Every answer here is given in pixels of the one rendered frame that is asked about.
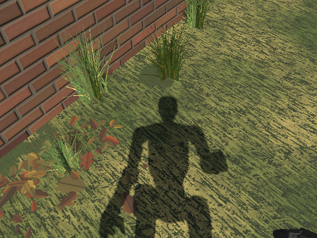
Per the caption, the robot right hand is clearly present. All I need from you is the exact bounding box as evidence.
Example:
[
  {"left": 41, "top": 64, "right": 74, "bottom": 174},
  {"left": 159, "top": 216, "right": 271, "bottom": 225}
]
[{"left": 273, "top": 228, "right": 317, "bottom": 238}]

